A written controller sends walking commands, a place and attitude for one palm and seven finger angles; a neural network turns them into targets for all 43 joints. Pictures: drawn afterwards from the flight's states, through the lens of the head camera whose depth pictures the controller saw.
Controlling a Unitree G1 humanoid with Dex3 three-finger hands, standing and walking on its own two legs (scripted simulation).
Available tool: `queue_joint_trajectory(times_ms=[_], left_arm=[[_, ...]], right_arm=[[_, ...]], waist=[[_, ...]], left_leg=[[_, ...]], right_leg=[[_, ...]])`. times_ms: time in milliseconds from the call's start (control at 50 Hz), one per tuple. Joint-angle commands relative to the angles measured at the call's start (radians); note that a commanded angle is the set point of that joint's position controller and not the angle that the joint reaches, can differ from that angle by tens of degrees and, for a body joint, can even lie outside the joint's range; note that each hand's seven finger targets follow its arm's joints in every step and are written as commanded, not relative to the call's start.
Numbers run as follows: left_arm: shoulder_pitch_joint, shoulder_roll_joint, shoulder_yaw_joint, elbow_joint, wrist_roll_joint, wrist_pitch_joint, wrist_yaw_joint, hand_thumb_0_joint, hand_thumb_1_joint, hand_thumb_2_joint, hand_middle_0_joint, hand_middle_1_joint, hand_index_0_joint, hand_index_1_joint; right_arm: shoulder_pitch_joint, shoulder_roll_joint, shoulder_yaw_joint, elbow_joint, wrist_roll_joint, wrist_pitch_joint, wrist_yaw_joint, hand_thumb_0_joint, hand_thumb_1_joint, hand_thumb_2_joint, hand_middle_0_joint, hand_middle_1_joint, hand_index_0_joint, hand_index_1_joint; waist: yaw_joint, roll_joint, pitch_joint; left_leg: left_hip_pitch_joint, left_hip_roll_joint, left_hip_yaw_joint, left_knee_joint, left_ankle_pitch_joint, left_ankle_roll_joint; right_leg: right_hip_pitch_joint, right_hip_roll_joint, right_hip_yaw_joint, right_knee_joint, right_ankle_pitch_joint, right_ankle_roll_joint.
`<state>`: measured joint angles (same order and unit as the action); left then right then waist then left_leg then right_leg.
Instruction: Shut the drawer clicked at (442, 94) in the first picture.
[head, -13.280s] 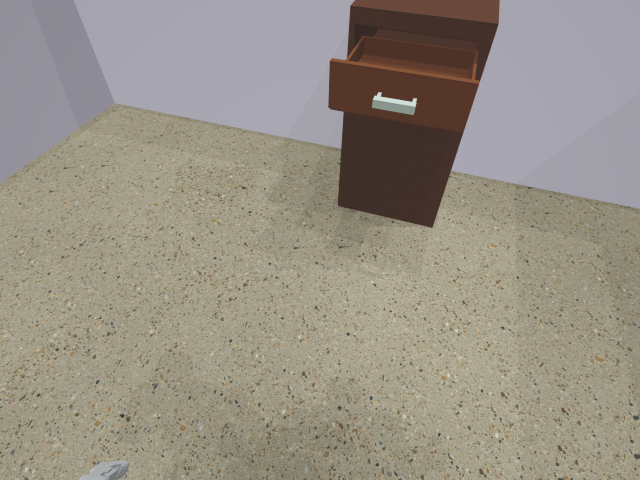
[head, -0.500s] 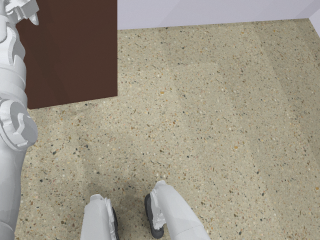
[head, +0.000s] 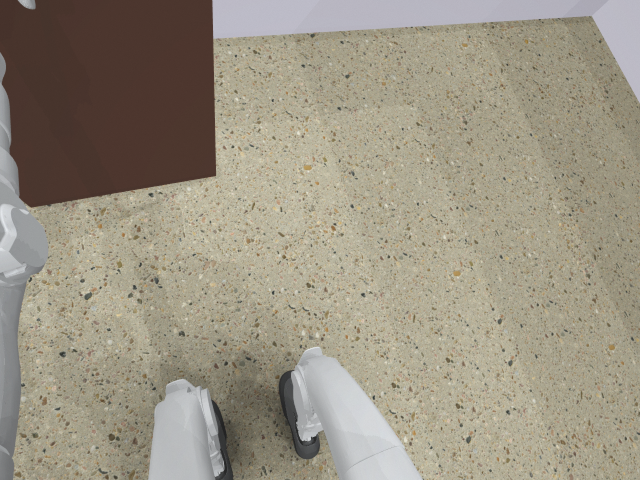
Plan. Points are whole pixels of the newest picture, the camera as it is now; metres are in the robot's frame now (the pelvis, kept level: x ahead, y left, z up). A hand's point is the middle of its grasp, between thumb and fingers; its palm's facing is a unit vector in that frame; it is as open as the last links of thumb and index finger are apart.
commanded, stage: pull the fist back off the drawer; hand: left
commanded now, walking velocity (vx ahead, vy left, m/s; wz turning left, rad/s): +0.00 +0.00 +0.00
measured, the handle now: out of the picture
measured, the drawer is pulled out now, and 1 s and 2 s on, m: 0.00 0.00 0.00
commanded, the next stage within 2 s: draw the hand back to the body in 0.36 s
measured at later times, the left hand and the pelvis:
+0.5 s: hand out of the picture +0.61 +0.16 +0.10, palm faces +0.12 -0.99 -0.01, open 3.3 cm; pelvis +0.05 +0.00 +0.03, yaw +2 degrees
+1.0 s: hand out of the picture +0.43 +0.19 +0.18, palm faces +0.07 -0.99 -0.07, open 3.3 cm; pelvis +0.07 -0.01 +0.10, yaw +3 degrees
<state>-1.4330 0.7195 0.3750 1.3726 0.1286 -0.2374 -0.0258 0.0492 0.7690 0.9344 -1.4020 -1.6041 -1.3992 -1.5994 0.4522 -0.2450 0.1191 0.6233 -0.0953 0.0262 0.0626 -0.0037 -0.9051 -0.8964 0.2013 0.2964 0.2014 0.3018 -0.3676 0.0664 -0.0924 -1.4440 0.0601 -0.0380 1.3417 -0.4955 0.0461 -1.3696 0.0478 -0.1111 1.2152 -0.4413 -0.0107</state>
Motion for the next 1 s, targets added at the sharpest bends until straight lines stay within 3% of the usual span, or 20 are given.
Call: queue_joint_trajectory(times_ms=[0,80,120,160,220,280,440,460,500,520,540,580,680,740,780,800,840,940,960,980], left_arm=[[-0.477,0.143,0.028,-0.287,-0.032,-0.087,0.012,0.0,0.9,0.9,-1.4,-1.6,-1.4,-1.6],[-0.385,0.131,0.038,-0.323,-0.042,-0.089,0.01,0.0,0.9,0.9,-1.4,-1.6,-1.4,-1.6],[-0.312,0.125,0.055,-0.363,-0.047,-0.101,0.008,0.0,0.9,0.9,-1.4,-1.6,-1.4,-1.6],[-0.249,0.066,0.037,-0.401,-0.064,-0.109,0.003,0.0,0.9,0.9,-1.4,-1.6,-1.4,-1.6],[-0.185,-0.043,-0.013,-0.44,-0.096,-0.12,-0.002,0.0,0.9,0.9,-1.4,-1.6,-1.4,-1.6],[-0.164,-0.039,0.012,-0.447,-0.122,-0.133,0.004,0.0,0.9,0.9,-1.4,-1.6,-1.4,-1.6],[-0.15,-0.125,-0.044,-0.407,-0.098,-0.23,0.038,0.0,0.9,0.9,-1.4,-1.6,-1.4,-1.6],[-0.074,-0.076,0.005,-0.448,-0.1,-0.237,0.035,0.0,0.9,0.9,-1.4,-1.6,-1.4,-1.6],[0.105,-0.063,0.024,-0.56,-0.126,-0.234,0.015,0.0,0.9,0.9,-1.4,-1.6,-1.4,-1.6],[0.184,-0.087,0.01,-0.625,-0.143,-0.221,0.002,0.0,0.9,0.9,-1.4,-1.6,-1.4,-1.6],[0.263,-0.077,0.021,-0.684,-0.162,-0.2,-0.008,0.0,0.9,0.9,-1.4,-1.6,-1.4,-1.6],[0.388,-0.13,-0.007,-0.765,-0.202,-0.148,-0.026,0.0,0.9,0.9,-1.4,-1.6,-1.4,-1.6],[0.501,-0.209,-0.038,-0.987,-0.289,-0.115,-0.025,0.0,0.9,0.9,-1.4,-1.6,-1.4,-1.6],[0.578,-0.251,-0.078,-0.976,-0.289,-0.141,-0.02,0.0,0.9,0.9,-1.4,-1.6,-1.4,-1.6],[0.651,-0.287,-0.124,-0.982,-0.277,-0.144,-0.043,0.0,0.9,0.9,-1.4,-1.6,-1.4,-1.6],[0.668,-0.284,-0.135,-1.018,-0.271,-0.143,-0.055,0.0,0.9,0.9,-1.4,-1.6,-1.4,-1.6],[0.762,-0.317,-0.169,-1.023,-0.281,-0.119,-0.085,0.0,0.9,0.9,-1.4,-1.6,-1.4,-1.6],[0.85,-0.312,-0.155,-1.115,-0.347,-0.045,-0.122,0.0,0.9,0.9,-1.4,-1.6,-1.4,-1.6],[0.881,-0.214,-0.192,-1.236,-0.234,-0.025,-0.04,0.0,0.9,0.9,-1.4,-1.6,-1.4,-1.6],[0.909,-0.241,-0.191,-1.288,-0.229,-0.002,0.008,0.0,0.9,0.9,-1.4,-1.6,-1.4,-1.6]], right_arm=[[0.247,-0.233,-0.088,-0.013,0.005,-0.003,-0.009,0.0,-0.9,-0.9,0.2,0.3,0.2,0.3],[0.242,-0.228,-0.095,-0.021,0.009,0.005,-0.002,0.0,-0.9,-0.9,0.2,0.3,0.2,0.3],[0.244,-0.227,-0.103,-0.03,0.012,0.011,0.002,0.0,-0.9,-0.9,0.2,0.3,0.2,0.3],[0.236,-0.22,-0.113,-0.033,0.014,0.015,0.007,0.0,-0.9,-0.9,0.2,0.3,0.2,0.3],[0.229,-0.214,-0.128,-0.027,0.019,0.023,0.014,0.0,-0.9,-0.9,0.2,0.3,0.2,0.3],[0.226,-0.214,-0.138,-0.014,0.024,0.03,0.01,0.0,-0.9,-0.9,0.2,0.3,0.2,0.3],[0.213,-0.192,-0.145,0.009,0.01,0.043,0.018,0.0,-0.9,-0.9,0.2,0.3,0.2,0.3],[0.213,-0.197,-0.151,-0.009,0.012,0.051,0.018,0.0,-0.9,-0.9,0.2,0.3,0.2,0.3],[0.193,-0.196,-0.16,-0.061,0.027,0.065,0.023,0.0,-0.9,-0.9,0.2,0.3,0.2,0.3],[0.178,-0.185,-0.159,-0.082,0.038,0.07,0.026,0.0,-0.9,-0.9,0.2,0.3,0.2,0.3],[0.169,-0.185,-0.161,-0.101,0.047,0.077,0.026,0.0,-0.9,-0.9,0.2,0.3,0.2,0.3],[0.138,-0.174,-0.164,-0.135,0.072,0.081,0.021,0.0,-0.9,-0.9,0.2,0.3,0.2,0.3],[0.067,-0.16,-0.167,-0.153,0.109,0.046,-0.012,0.0,-0.9,-0.9,0.2,0.3,0.2,0.3],[0.037,-0.155,-0.161,-0.128,0.114,0.021,-0.028,0.0,-0.9,-0.9,0.2,0.3,0.2,0.3],[0.019,-0.152,-0.163,-0.125,0.118,0.01,-0.029,0.0,-0.9,-0.9,0.2,0.3,0.2,0.3],[0.008,-0.152,-0.165,-0.131,0.122,0.006,-0.03,0.0,-0.9,-0.9,0.2,0.3,0.2,0.3],[-0.026,-0.146,-0.161,-0.141,0.129,0.002,-0.031,0.0,-0.9,-0.9,0.2,0.3,0.2,0.3],[-0.132,-0.154,-0.152,-0.199,0.148,-0.017,-0.056,0.0,-0.9,-0.9,0.2,0.3,0.2,0.3],[-0.227,-0.136,-0.157,-0.22,0.15,0.008,-0.076,0.0,-0.9,-0.9,0.2,0.3,0.2,0.3],[-0.244,-0.123,-0.151,-0.237,0.147,0.011,-0.092,0.0,-0.9,-0.9,0.2,0.3,0.2,0.3]], waist=[[0.002,0.301,-0.629],[0.032,0.272,-0.622],[0.064,0.281,-0.663],[0.078,0.263,-0.685],[0.075,0.237,-0.66],[0.078,0.169,-0.629],[0.075,0.197,-0.559],[0.122,0.203,-0.615],[0.192,0.241,-0.752],[0.209,0.253,-0.788],[0.231,0.213,-0.803],[0.239,0.09,-0.75],[0.242,-0.03,-0.582],[0.235,-0.035,-0.417],[0.248,0.014,-0.383],[0.258,0.08,-0.395],[0.275,0.098,-0.37],[0.3,-0.046,-0.291],[0.344,-0.017,-0.324],[0.334,-0.028,-0.296]], left_leg=[[0.643,0.0,-0.117,-0.181,0.239,-0.009],[0.642,-0.001,-0.095,-0.192,0.279,-0.01],[0.711,0.001,-0.099,-0.204,0.358,-0.019],[0.752,0.002,-0.095,-0.209,0.41,-0.024],[0.812,0.005,-0.098,-0.227,0.47,-0.032],[0.78,-0.003,-0.078,-0.232,0.469,-0.026],[0.826,-0.015,-0.063,-0.22,0.577,-0.036],[0.853,-0.017,-0.056,-0.228,0.628,-0.039],[0.966,-0.021,-0.041,-0.257,0.786,-0.047],[1.001,-0.024,-0.027,-0.271,0.846,-0.049],[1.002,-0.025,-0.02,-0.293,0.862,-0.046],[0.931,-0.037,0.01,-0.343,0.779,-0.024],[0.886,-0.053,0.048,-0.443,0.579,-0.006],[0.894,-0.053,0.051,-0.483,0.516,-0.006],[0.938,-0.051,0.046,-0.5,0.547,-0.011],[0.989,-0.05,0.048,-0.502,0.59,-0.013],[1.045,-0.042,0.036,-0.523,0.627,-0.021],[1.009,-0.056,0.033,-0.598,0.436,-0.013],[1.081,-0.062,0.05,-0.661,0.416,-0.012],[1.097,-0.061,0.05,-0.688,0.394,-0.009]], right_leg=[[0.192,0.021,0.036,-0.149,0.087,-0.019],[0.253,0.022,0.041,-0.163,0.116,-0.018],[0.272,0.022,0.035,-0.16,0.159,-0.022],[0.302,0.025,0.035,-0.168,0.198,-0.022],[0.3,0.027,0.028,-0.183,0.238,-0.019],[0.361,0.027,0.039,-0.201,0.276,-0.014],[0.335,0.021,0.045,-0.193,0.339,-0.019],[0.396,0.019,0.05,-0.192,0.375,-0.023],[0.526,0.021,0.06,-0.208,0.494,-0.027],[0.589,0.019,0.063,-0.225,0.563,-0.023],[0.664,0.02,0.064,-0.243,0.613,-0.021],[0.806,0.021,0.072,-0.292,0.695,-0.013],[0.942,0.02,0.088,-0.386,0.69,-0.001],[0.902,0.019,0.086,-0.42,0.606,-0.002],[0.886,0.015,0.082,-0.427,0.577,-0.007],[0.883,0.01,0.084,-0.431,0.579,-0.011],[0.869,0.008,0.07,-0.446,0.552,-0.013],[0.954,0.0,0.063,-0.502,0.467,-0.011],[1.02,-0.026,0.115,-0.558,0.418,-0.02],[1.042,-0.03,0.109,-0.585,0.405,-0.017]])
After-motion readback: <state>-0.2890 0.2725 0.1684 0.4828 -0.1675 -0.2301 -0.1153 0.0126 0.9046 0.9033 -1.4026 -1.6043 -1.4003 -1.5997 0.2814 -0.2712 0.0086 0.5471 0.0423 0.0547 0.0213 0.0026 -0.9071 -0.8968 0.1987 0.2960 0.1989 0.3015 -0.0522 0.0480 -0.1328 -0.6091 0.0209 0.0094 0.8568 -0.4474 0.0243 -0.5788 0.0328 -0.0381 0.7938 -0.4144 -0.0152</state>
